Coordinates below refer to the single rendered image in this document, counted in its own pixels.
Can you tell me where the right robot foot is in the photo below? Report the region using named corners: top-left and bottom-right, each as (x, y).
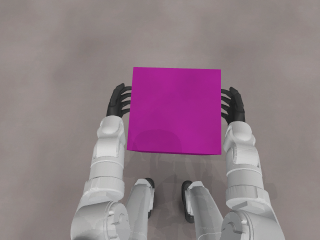
top-left (181, 180), bottom-right (195, 224)

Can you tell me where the right robot upper arm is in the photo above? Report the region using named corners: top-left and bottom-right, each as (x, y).
top-left (220, 209), bottom-right (285, 240)

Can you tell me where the robot right shin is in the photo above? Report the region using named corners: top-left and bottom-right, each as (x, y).
top-left (188, 181), bottom-right (209, 216)

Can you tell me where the left robot upper arm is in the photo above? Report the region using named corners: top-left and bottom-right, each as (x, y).
top-left (71, 200), bottom-right (131, 240)

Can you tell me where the robot right forearm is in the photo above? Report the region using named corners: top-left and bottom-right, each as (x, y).
top-left (223, 121), bottom-right (281, 228)

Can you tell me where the carton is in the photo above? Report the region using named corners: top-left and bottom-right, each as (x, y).
top-left (126, 67), bottom-right (222, 156)

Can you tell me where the left robot hand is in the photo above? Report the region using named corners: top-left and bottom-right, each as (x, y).
top-left (106, 83), bottom-right (132, 118)

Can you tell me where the robot left forearm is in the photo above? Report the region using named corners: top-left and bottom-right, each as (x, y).
top-left (70, 115), bottom-right (126, 240)

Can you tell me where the right robot hand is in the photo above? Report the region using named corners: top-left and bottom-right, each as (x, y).
top-left (221, 87), bottom-right (246, 126)

